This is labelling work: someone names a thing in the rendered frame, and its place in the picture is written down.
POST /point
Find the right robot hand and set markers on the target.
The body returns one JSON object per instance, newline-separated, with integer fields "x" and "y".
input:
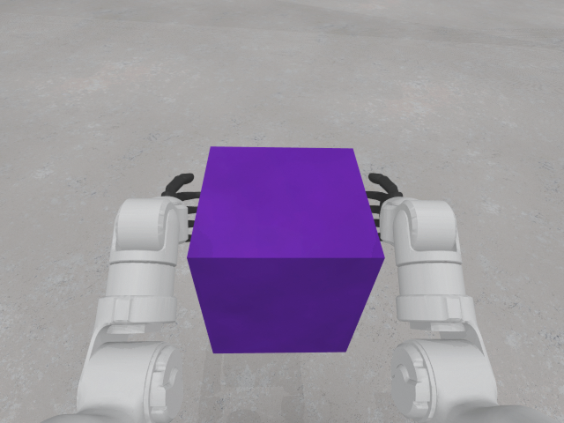
{"x": 388, "y": 186}

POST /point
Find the left robot upper arm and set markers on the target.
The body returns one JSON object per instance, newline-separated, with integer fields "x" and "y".
{"x": 129, "y": 382}

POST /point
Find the carton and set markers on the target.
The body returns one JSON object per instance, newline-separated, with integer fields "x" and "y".
{"x": 284, "y": 251}

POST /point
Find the right robot upper arm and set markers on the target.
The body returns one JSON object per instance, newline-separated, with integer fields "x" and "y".
{"x": 450, "y": 381}

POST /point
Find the left robot hand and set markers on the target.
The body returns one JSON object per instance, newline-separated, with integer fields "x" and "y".
{"x": 174, "y": 186}

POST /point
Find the left robot forearm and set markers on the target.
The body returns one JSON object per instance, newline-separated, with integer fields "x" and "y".
{"x": 143, "y": 256}

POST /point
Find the right robot forearm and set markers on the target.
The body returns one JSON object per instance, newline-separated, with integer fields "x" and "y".
{"x": 430, "y": 275}

